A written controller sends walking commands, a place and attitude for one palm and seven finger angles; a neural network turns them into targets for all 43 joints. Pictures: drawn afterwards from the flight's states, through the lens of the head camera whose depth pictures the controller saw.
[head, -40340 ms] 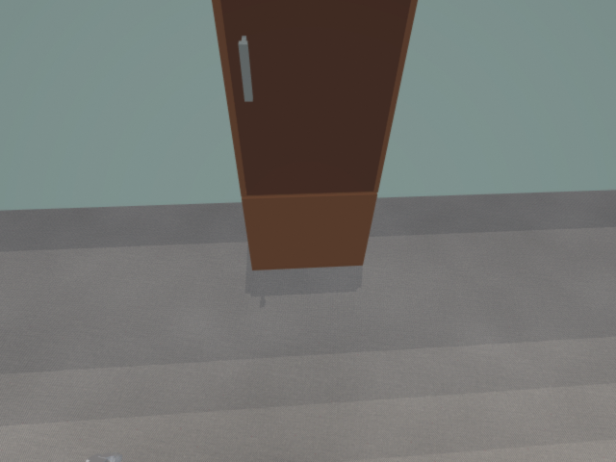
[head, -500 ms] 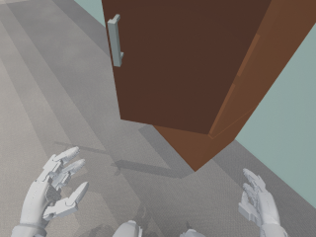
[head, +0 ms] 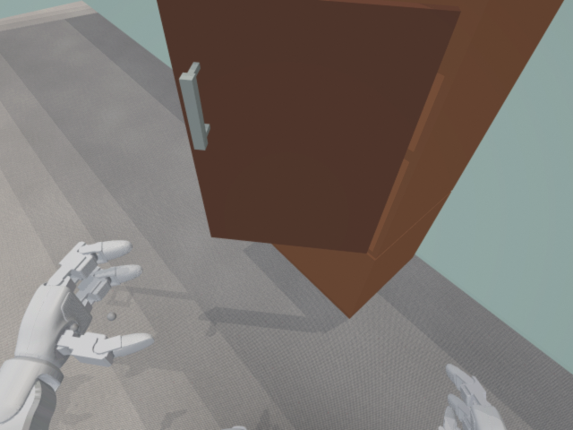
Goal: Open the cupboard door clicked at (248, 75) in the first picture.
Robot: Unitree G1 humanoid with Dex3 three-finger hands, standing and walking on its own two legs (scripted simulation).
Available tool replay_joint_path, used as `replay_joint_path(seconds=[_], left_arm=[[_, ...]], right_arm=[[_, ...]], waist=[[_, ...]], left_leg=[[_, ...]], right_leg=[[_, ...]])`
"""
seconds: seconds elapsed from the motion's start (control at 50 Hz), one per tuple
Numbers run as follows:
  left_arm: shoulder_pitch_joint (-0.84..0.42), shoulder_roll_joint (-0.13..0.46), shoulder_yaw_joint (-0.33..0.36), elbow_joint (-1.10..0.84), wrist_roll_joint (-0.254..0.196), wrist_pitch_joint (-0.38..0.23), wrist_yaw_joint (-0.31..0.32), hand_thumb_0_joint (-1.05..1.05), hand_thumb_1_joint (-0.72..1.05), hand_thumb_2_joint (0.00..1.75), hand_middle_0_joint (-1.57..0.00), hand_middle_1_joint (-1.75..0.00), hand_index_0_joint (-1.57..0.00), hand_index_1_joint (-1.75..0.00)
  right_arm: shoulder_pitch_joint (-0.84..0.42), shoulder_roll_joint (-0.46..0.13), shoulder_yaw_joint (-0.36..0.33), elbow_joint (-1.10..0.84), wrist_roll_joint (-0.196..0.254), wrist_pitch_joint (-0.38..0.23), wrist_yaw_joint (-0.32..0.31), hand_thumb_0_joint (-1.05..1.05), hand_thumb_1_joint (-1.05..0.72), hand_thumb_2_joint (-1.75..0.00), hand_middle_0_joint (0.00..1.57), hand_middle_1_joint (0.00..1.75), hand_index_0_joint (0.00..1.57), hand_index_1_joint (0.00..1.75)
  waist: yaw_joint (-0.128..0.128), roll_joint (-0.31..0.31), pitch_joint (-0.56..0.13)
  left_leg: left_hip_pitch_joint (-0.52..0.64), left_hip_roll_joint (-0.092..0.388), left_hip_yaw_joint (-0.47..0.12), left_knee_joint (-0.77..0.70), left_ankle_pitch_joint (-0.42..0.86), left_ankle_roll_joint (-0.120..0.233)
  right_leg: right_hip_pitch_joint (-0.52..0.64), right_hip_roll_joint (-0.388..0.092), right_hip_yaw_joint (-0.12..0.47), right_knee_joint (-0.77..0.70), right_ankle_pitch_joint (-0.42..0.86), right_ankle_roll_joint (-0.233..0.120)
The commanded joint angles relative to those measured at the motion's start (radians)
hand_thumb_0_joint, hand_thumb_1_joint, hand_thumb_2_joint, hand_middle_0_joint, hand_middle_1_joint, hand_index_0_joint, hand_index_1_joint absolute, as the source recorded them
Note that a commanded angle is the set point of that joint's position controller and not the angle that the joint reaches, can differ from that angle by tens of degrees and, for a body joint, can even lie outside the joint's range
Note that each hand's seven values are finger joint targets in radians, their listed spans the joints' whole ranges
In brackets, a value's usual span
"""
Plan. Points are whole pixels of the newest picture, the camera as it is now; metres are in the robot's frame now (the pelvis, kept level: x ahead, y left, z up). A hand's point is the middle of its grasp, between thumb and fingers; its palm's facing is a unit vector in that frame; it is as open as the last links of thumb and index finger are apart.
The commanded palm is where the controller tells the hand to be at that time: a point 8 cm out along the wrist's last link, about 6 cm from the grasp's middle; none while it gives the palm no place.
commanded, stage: raise the hand with hooked fingers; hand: left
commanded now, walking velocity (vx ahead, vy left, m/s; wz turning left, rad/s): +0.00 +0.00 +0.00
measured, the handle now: (198, 107) +0.58 +0.19 +0.13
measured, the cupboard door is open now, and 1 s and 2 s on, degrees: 42 42 42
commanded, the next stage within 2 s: move the hooked fingers beside the handle in 1.10 s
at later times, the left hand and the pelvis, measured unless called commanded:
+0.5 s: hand (73, 252) +0.28 +0.27 +0.14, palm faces +0.02 -1.00 -0.05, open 13.9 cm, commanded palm +0.25 +0.31 +0.14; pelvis +0.00 +0.00 +0.02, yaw +0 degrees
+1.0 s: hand (88, 234) +0.30 +0.25 +0.15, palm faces +0.02 -1.00 -0.02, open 14.0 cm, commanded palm +0.27 +0.30 +0.15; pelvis +0.01 -0.02 +0.03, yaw +0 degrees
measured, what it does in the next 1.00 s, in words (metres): stands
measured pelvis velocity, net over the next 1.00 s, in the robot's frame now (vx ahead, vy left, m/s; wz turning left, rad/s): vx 0.01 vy -0.02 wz -0.01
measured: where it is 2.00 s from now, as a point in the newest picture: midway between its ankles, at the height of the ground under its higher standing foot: outside the picture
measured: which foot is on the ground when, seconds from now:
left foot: down 0.00-1.00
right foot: down 0.00-1.00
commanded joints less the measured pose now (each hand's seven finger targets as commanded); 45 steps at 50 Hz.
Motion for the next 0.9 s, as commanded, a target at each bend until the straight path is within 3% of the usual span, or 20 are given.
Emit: replay_joint_path(seconds=[0.0,0.08,0.14,0.18,0.34,0.4,0.52,0.58,0.62,0.66,0.74,0.78,0.84,0.88], left_arm=[[-0.149,0.211,0.123,-0.207,-0.027,-0.052,0.009,0.00,-0.29,0.39,-0.29,-1.07,-0.29,-1.07],[-0.236,0.221,0.119,-0.171,-0.024,-0.016,-0.007,0.00,-0.38,0.35,-0.29,-1.12,-0.29,-1.12],[-0.295,0.244,0.132,-0.133,-0.028,0.016,-0.020,0.00,-0.45,0.32,-0.30,-1.17,-0.30,-1.17],[-0.335,0.256,0.136,-0.137,-0.022,0.027,-0.031,0.00,-0.50,0.30,-0.30,-1.20,-0.30,-1.20],[-0.477,0.316,0.176,-0.026,-0.026,0.083,-0.070,0.00,-0.50,0.30,-0.30,-1.20,-0.30,-1.20],[-0.537,0.342,0.188,-0.020,-0.021,0.091,-0.083,0.00,-0.50,0.30,-0.30,-1.20,-0.30,-1.20],[-0.622,0.383,0.209,0.058,-0.023,0.110,-0.104,0.00,-0.50,0.30,-0.30,-1.20,-0.30,-1.20],[-0.674,0.416,0.223,0.064,-0.020,0.116,-0.109,0.00,-0.50,0.30,-0.30,-1.20,-0.30,-1.20],[-0.614,0.373,0.202,0.120,-0.025,0.127,-0.118,0.00,-0.50,0.30,-0.30,-1.20,-0.30,-1.20],[-0.588,0.376,0.208,0.135,-0.030,0.132,-0.129,0.00,-0.50,0.30,-0.30,-1.20,-0.30,-1.20],[-0.616,0.392,0.218,0.107,-0.030,0.129,-0.124,0.00,-0.50,0.30,-0.30,-1.20,-0.30,-1.20],[-0.631,0.401,0.229,0.077,-0.024,0.117,-0.112,0.00,-0.50,0.30,-0.30,-1.20,-0.30,-1.20],[-0.640,0.417,0.244,0.056,-0.023,0.094,-0.095,0.00,-0.50,0.30,-0.30,-1.20,-0.30,-1.20],[-0.647,0.408,0.241,0.047,-0.019,0.085,-0.094,0.00,-0.50,0.30,-0.30,-1.20,-0.30,-1.20]], right_arm=[[-0.080,-0.120,-0.044,-0.159,0.002,-0.060,-0.010,0.00,-0.90,-0.90,0.20,0.30,0.20,0.30],[-0.088,-0.121,-0.037,-0.154,0.007,-0.049,-0.017,0.00,-0.90,-0.90,0.20,0.30,0.20,0.30],[-0.092,-0.123,-0.030,-0.155,0.007,-0.044,-0.024,0.00,-0.90,-0.90,0.20,0.30,0.20,0.30],[-0.093,-0.121,-0.028,-0.152,0.009,-0.042,-0.026,0.00,-0.90,-0.90,0.20,0.30,0.20,0.30],[-0.110,-0.123,-0.014,-0.143,0.012,-0.026,-0.037,0.00,-0.90,-0.90,0.20,0.30,0.20,0.30],[-0.113,-0.123,-0.012,-0.142,0.013,-0.022,-0.042,0.00,-0.90,-0.90,0.20,0.30,0.20,0.30],[-0.114,-0.126,-0.011,-0.134,0.019,-0.014,-0.049,0.00,-0.90,-0.90,0.20,0.30,0.20,0.30],[-0.110,-0.128,-0.010,-0.133,0.020,-0.012,-0.050,0.00,-0.90,-0.90,0.20,0.30,0.20,0.30],[-0.104,-0.129,-0.013,-0.133,0.021,-0.012,-0.048,0.00,-0.90,-0.90,0.20,0.30,0.20,0.30],[-0.099,-0.133,-0.017,-0.136,0.020,-0.012,-0.040,0.00,-0.90,-0.90,0.20,0.30,0.20,0.30],[-0.104,-0.136,-0.020,-0.141,0.020,-0.009,-0.035,0.00,-0.90,-0.90,0.20,0.30,0.20,0.30],[-0.103,-0.132,-0.023,-0.144,0.018,-0.009,-0.036,0.00,-0.90,-0.90,0.20,0.30,0.20,0.30],[-0.101,-0.130,-0.021,-0.140,0.015,-0.011,-0.039,0.00,-0.90,-0.90,0.20,0.30,0.20,0.30],[-0.103,-0.127,-0.022,-0.137,0.015,-0.013,-0.042,0.00,-0.90,-0.90,0.20,0.30,0.20,0.30]], waist=[[0.020,0.067,-0.171],[0.017,0.103,-0.140],[0.018,0.070,-0.115],[0.018,0.085,-0.154],[0.023,0.067,-0.111],[0.021,0.079,-0.143],[0.019,0.062,-0.120],[0.024,0.091,-0.145],[0.025,0.058,-0.120],[0.031,0.024,-0.136],[0.036,0.033,-0.119],[0.032,0.070,-0.150],[0.033,0.042,-0.145],[0.028,0.088,-0.162]], left_leg=[[0.146,-0.008,-0.053,-0.200,0.296,-0.018],[0.184,-0.006,-0.053,-0.232,0.299,-0.022],[0.199,-0.007,-0.058,-0.252,0.293,-0.020],[0.236,-0.004,-0.059,-0.264,0.330,-0.022],[0.268,-0.009,-0.055,-0.306,0.305,-0.017],[0.293,-0.009,-0.052,-0.319,0.322,-0.014],[0.310,-0.012,-0.049,-0.345,0.307,-0.011],[0.337,-0.015,-0.045,-0.354,0.332,-0.009],[0.324,-0.016,-0.041,-0.358,0.334,-0.007],[0.322,-0.017,-0.033,-0.354,0.358,-0.004],[0.311,-0.019,-0.027,-0.354,0.341,-0.004],[0.328,-0.021,-0.021,-0.354,0.347,-0.002],[0.324,-0.017,-0.021,-0.357,0.336,-0.002],[0.340,-0.020,-0.015,-0.358,0.341,0.000]], right_leg=[[0.125,0.026,0.000,-0.122,0.207,-0.024],[0.141,0.029,0.000,-0.149,0.217,-0.028],[0.164,0.033,0.003,-0.176,0.222,-0.030],[0.184,0.030,0.002,-0.182,0.253,-0.028],[0.222,0.031,0.012,-0.241,0.244,-0.033],[0.241,0.025,0.013,-0.254,0.262,-0.030],[0.254,0.023,0.019,-0.290,0.250,-0.029],[0.282,0.022,0.026,-0.301,0.276,-0.031],[0.278,0.020,0.023,-0.305,0.285,-0.029],[0.296,0.019,0.028,-0.302,0.323,-0.027],[0.291,0.018,0.035,-0.304,0.305,-0.028],[0.296,0.017,0.040,-0.306,0.311,-0.027],[0.310,0.019,0.042,-0.309,0.300,-0.026],[0.309,0.016,0.047,-0.310,0.314,-0.025]])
